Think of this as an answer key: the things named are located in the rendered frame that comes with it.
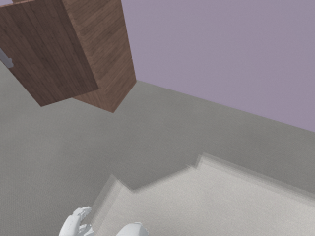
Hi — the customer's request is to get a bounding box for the robot left thigh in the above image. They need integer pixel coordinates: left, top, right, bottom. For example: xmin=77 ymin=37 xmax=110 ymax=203
xmin=116 ymin=223 xmax=149 ymax=236

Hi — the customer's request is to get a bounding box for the left robot hand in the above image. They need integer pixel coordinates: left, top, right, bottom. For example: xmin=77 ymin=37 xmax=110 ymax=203
xmin=59 ymin=206 xmax=95 ymax=236

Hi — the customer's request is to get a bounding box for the handle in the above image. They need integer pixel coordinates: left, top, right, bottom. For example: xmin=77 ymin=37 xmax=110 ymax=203
xmin=0 ymin=48 xmax=14 ymax=68

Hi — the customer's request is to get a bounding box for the cupboard door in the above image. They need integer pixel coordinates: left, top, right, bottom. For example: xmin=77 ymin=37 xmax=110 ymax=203
xmin=0 ymin=0 xmax=99 ymax=107

